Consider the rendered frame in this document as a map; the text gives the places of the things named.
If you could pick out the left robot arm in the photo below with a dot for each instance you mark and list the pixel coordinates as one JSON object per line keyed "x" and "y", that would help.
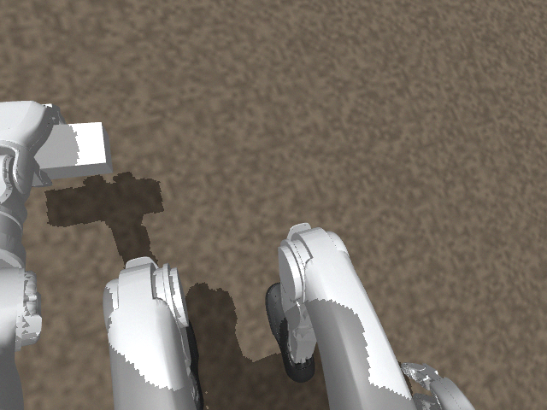
{"x": 20, "y": 303}

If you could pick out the left robot foot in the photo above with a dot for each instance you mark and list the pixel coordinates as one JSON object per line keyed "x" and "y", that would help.
{"x": 194, "y": 367}

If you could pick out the right robot hand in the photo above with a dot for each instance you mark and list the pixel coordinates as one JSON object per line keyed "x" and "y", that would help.
{"x": 445, "y": 394}

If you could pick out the right robot foot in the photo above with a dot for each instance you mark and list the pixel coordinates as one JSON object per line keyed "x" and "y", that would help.
{"x": 278, "y": 323}

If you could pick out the carton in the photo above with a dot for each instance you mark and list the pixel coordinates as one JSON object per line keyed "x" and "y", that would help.
{"x": 75, "y": 150}

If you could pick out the left robot hand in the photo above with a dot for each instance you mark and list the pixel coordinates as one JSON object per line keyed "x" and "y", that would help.
{"x": 29, "y": 124}

